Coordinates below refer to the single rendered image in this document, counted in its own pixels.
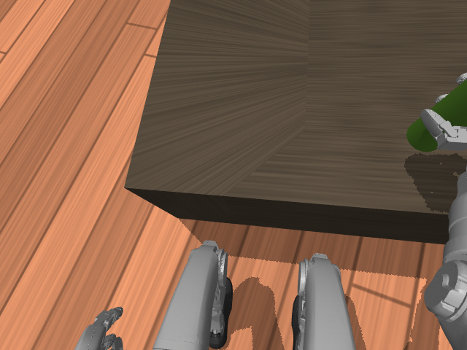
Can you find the left robot hand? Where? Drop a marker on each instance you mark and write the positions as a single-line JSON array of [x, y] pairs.
[[93, 337]]

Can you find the left robot foot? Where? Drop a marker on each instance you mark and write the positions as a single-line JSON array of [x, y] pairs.
[[217, 341]]

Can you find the right robot hand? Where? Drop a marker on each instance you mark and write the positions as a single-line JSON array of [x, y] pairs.
[[453, 138]]

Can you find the bottle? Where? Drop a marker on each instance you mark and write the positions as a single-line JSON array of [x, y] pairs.
[[452, 108]]

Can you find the right robot arm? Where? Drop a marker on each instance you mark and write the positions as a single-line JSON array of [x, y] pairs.
[[446, 295]]

